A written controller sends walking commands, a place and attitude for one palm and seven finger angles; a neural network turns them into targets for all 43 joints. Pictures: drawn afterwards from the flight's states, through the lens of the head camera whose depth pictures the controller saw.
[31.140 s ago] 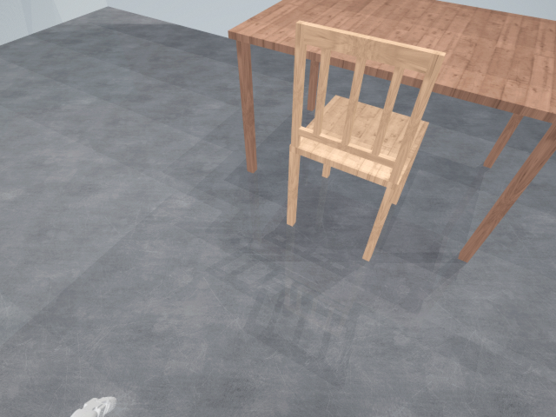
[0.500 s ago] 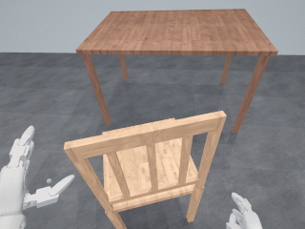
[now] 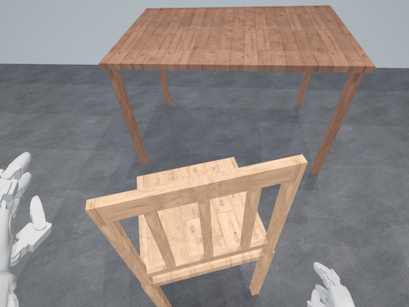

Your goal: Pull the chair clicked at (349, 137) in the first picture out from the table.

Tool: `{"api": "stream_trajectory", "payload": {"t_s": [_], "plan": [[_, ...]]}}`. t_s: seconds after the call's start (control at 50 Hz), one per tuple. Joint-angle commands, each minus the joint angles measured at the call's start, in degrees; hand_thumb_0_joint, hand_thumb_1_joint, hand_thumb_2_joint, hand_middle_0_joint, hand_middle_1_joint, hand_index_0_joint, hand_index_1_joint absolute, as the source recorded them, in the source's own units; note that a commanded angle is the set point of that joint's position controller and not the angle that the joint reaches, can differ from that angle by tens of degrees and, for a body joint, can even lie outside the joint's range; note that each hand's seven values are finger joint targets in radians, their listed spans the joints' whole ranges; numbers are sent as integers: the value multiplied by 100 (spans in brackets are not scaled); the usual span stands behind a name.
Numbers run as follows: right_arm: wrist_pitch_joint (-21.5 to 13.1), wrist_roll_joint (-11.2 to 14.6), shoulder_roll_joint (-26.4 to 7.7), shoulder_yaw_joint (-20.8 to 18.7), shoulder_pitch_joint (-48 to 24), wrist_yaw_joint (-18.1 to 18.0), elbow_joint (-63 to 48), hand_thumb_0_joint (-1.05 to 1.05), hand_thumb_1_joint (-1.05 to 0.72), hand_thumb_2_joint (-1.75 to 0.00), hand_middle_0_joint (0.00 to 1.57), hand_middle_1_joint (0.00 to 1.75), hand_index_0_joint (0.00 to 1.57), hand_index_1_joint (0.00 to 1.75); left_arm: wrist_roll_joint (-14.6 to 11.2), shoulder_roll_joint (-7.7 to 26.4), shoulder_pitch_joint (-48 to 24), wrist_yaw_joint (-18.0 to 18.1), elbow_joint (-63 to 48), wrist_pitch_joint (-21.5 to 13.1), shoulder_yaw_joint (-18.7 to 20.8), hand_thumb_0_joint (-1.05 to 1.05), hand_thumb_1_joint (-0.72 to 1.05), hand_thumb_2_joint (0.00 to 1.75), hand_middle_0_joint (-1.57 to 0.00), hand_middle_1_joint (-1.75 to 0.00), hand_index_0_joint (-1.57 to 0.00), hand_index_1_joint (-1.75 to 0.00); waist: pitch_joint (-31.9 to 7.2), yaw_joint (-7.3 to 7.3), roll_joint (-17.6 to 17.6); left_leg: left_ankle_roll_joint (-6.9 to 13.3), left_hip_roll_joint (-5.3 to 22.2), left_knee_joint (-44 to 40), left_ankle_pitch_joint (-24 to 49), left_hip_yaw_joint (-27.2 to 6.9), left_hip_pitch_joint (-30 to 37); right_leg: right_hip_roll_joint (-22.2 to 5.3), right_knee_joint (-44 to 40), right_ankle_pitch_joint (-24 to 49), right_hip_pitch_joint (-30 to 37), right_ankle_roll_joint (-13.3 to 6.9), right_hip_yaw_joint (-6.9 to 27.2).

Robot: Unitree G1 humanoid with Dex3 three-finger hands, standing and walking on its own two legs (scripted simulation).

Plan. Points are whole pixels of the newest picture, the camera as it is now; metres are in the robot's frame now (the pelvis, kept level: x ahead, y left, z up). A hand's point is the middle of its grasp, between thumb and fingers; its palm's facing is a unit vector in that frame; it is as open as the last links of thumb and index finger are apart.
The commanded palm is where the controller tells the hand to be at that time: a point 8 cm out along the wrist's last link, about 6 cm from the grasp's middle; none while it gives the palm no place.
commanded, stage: draw the hand back to the body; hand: left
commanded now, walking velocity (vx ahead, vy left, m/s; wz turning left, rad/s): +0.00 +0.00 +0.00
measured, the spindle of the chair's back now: (206, 230) +0.31 +0.05 -0.07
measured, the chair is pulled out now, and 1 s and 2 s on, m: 0.58 0.58 0.58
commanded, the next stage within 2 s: step back with the hand held close in 0.10 s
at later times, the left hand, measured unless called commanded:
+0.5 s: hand (48, 216) +0.19 +0.26 +0.16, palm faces +0.35 -0.76 -0.54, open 7.4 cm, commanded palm +0.13 +0.31 +0.18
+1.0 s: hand (20, 267) +0.12 +0.25 +0.16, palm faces +0.43 -0.74 -0.51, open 7.4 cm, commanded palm +0.06 +0.29 +0.18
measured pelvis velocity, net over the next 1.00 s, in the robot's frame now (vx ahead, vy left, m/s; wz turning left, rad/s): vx -0.09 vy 0.00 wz -0.02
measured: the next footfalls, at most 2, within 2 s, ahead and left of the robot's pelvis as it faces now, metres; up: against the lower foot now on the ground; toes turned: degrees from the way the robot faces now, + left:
right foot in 2.00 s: -0.16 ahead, -0.16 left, +0.00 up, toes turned -2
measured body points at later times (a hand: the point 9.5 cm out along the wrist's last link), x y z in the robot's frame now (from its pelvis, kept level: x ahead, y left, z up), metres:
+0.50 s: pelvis -0.03 +0.01 +0.00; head +0.01 -0.01 +0.45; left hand +0.17 +0.30 +0.19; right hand +0.15 -0.23 -0.10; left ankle -0.08 +0.12 -0.74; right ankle +0.04 -0.14 -0.74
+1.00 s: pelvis -0.09 +0.00 -0.01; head -0.06 -0.01 +0.44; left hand +0.09 +0.29 +0.19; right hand +0.08 -0.25 -0.10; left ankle -0.08 +0.12 -0.74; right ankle +0.04 -0.14 -0.73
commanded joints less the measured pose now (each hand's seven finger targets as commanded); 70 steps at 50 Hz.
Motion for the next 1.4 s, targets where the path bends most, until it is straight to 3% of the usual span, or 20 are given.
{"api": "stream_trajectory", "payload": {"t_s": [0.0,0.16,0.2,0.22,0.26,0.34,0.44,0.52,0.68,0.78,0.88,0.94,1.04,1.1,1.14,1.2,1.24,1.28,1.32,1.38], "plan": [[-391,24,-503,-172,-701,-32,-896,0,-90,-90,20,30,20,30,25,1218,-409,218,-1363,-379,935,0,90,90,-20,-30,-20,-30,-674,21,-21,7,76,-439,2588,-94,-741,-32,-178,1298,1166,-340,202],[-237,58,-549,-179,-756,-24,-886,0,-90,-90,20,30,20,30,-14,954,-581,133,-784,-296,727,0,90,90,-20,-30,-20,-30,-67,-31,-424,47,105,-608,1933,-107,-1018,13,-244,732,878,-318,146],[-268,44,-580,-136,-780,1,-954,0,-90,-90,20,30,20,30,-21,969,-1030,111,-1164,-342,582,0,90,90,-20,-30,-20,-30,-229,-59,-220,59,68,-640,1790,-118,-981,-7,-251,640,919,-300,140],[-208,166,-589,-143,-555,-45,-1137,0,-90,-90,20,30,20,30,-62,2025,-1916,135,-1512,-673,1637,0,90,90,-20,-30,-20,-30,281,-162,-278,211,261,-657,1178,-61,-1158,-229,-521,996,367,-297,887],[-177,113,-489,-100,-659,-92,-1009,0,-90,-90,20,30,20,30,-11,1755,-1483,102,-1075,-771,1479,0,90,90,-20,-30,-20,-30,313,-173,-239,215,239,-780,934,-167,-1217,-315,-547,919,362,-344,889],[-109,59,-571,-142,-737,-26,-1140,0,-90,-90,20,30,20,30,10,1169,-477,17,-1082,-748,1091,0,90,90,-20,-30,-20,-30,-677,-186,125,183,374,-658,2445,-164,-754,-342,12,2194,866,-263,661],[79,26,-526,-266,-826,21,-1250,0,-90,-90,20,30,20,30,72,1406,333,94,-1258,-736,1421,0,90,90,-20,-30,-20,-30,-1345,-194,-192,133,429,-393,3254,-198,-829,-448,289,3056,1161,-240,635],[190,78,-425,-298,-821,-57,-1326,0,-90,-90,20,30,20,30,64,1524,419,162,-1387,-764,1588,0,90,90,-20,-30,-20,-30,-1206,-211,-500,131,459,-399,2852,-259,-1233,-441,428,2927,1065,-217,644],[131,94,-494,-277,-685,-180,-1268,0,-90,-90,20,30,20,30,94,1296,-19,240,-1256,-726,1244,0,90,90,-20,-30,-20,-30,-418,-251,-28,308,518,-699,784,-357,-2348,-333,456,1425,798,-143,736],[51,61,-529,-258,-520,-188,-1267,0,-90,-90,20,30,20,30,180,1376,-430,294,-1311,-745,1167,0,90,90,-20,-30,-20,-30,-129,-245,-523,368,290,-453,-664,-282,-2695,-446,-226,-293,354,-191,1165],[23,24,-523,-205,-434,-185,-1280,0,-90,-90,20,30,20,30,203,1580,-489,354,-1444,-784,1298,0,90,90,-20,-30,-20,-30,-286,-249,-919,351,123,-21,-912,-231,-2247,-629,-1003,-1819,-332,-270,1336],[-4,40,-571,-219,-452,-185,-1291,0,-90,-90,20,30,20,30,211,1679,-270,392,-1601,-856,1458,0,90,90,-20,-30,-20,-30,-553,-251,-361,405,250,-328,-969,-414,-2440,-509,-708,-1591,24,-227,1177],[-52,91,-582,-318,-520,-141,-1294,0,-90,-90,20,30,20,30,213,1579,186,393,-1492,-884,1535,0,90,90,-20,-30,-20,-30,-903,-253,-121,417,494,-580,-191,-590,-2938,-363,137,191,904,-130,804],[-105,71,-607,-346,-564,-135,-1314,0,-90,-90,20,30,20,30,301,1504,-8,403,-1449,-960,1570,0,90,90,-20,-30,-20,-30,-529,-260,297,577,719,-895,-1032,-776,-4078,-217,873,321,1386,-83,733],[-147,107,-619,-373,-566,-135,-1283,0,-90,-90,20,30,20,30,361,1511,-231,401,-1330,-999,1551,0,90,90,-20,-30,-20,-30,-193,-268,223,646,778,-947,-1589,-810,-4662,-156,1098,209,1523,-75,776],[-190,60,-630,-406,-394,-113,-1198,0,-90,-90,20,30,20,30,357,1486,-499,350,-1347,-1060,1445,0,90,90,-20,-30,-20,-30,-69,-291,-542,526,419,-238,-1536,-593,-4178,-395,488,-77,752,-222,1277],[-170,2,-625,-419,-318,-88,-1069,0,-90,-90,20,30,20,30,317,1623,-678,341,-1431,-1049,1431,0,90,90,-20,-30,-20,-30,-107,-322,-1050,359,77,465,-1177,-334,-3199,-772,-481,-567,-209,-442,1735],[-148,-40,-568,-373,-322,-49,-1031,0,-90,-90,20,30,20,30,252,1590,-710,341,-1503,-1002,1314,0,90,90,-20,-30,-20,-30,-312,-338,-1422,278,-57,971,-818,-181,-2366,-1069,-1110,-1343,-854,-569,1826],[-108,-58,-538,-347,-361,-24,-1004,0,-90,-90,20,30,20,30,222,1680,-554,366,-1661,-980,1412,0,90,90,-20,-30,-20,-30,-686,-317,-1418,285,-47,893,-631,-208,-2050,-1133,-1158,-1497,-771,-566,1642],[-16,-46,-557,-357,-475,-43,-1045,0,-90,-90,20,30,20,30,226,1697,-2,398,-1701,-1038,1631,0,90,90,-20,-30,-20,-30,-949,-316,-580,447,309,-21,-680,-621,-2391,-675,-349,-1073,-305,-323,1185]]}}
